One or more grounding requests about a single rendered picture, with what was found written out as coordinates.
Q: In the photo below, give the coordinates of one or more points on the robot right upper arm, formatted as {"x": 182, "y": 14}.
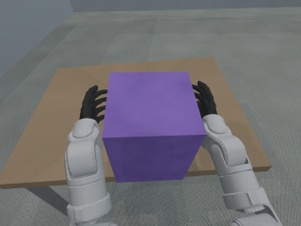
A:
{"x": 262, "y": 219}

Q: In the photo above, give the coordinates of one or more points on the table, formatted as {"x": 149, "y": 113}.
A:
{"x": 37, "y": 161}

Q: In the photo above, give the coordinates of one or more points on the left robot hand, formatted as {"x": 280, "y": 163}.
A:
{"x": 88, "y": 109}

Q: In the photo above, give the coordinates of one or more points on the carton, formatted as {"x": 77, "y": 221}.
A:
{"x": 152, "y": 127}

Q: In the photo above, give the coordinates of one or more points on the right robot hand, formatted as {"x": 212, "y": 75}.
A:
{"x": 206, "y": 104}

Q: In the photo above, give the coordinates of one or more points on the robot right forearm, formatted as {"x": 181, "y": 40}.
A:
{"x": 242, "y": 192}

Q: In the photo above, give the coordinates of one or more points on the robot left forearm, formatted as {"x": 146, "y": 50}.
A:
{"x": 84, "y": 168}

